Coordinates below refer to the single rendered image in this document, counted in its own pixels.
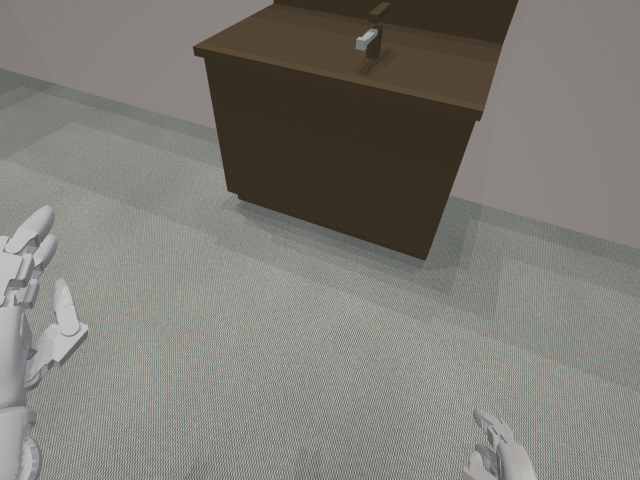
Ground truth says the left robot hand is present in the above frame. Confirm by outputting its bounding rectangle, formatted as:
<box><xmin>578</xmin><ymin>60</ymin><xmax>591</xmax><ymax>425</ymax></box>
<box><xmin>0</xmin><ymin>205</ymin><xmax>88</xmax><ymax>409</ymax></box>

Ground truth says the right robot hand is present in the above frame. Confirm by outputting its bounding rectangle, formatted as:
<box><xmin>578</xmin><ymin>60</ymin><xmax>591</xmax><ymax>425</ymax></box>
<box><xmin>463</xmin><ymin>408</ymin><xmax>538</xmax><ymax>480</ymax></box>

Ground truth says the counter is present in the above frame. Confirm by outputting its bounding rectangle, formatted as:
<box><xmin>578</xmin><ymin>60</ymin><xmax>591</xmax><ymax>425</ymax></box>
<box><xmin>193</xmin><ymin>0</ymin><xmax>519</xmax><ymax>261</ymax></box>

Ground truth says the tap lever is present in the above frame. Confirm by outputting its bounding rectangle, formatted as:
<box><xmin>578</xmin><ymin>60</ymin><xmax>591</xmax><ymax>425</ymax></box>
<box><xmin>356</xmin><ymin>28</ymin><xmax>378</xmax><ymax>51</ymax></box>

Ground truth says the left robot forearm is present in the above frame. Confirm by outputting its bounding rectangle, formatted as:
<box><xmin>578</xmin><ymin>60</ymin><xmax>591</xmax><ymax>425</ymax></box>
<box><xmin>0</xmin><ymin>406</ymin><xmax>43</xmax><ymax>480</ymax></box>

